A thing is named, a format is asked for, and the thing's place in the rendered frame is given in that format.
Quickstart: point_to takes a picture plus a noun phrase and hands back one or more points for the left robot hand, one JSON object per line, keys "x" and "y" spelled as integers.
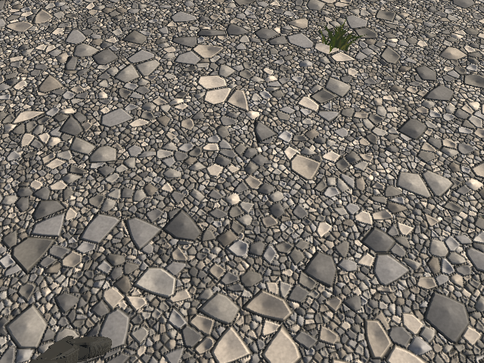
{"x": 69, "y": 350}

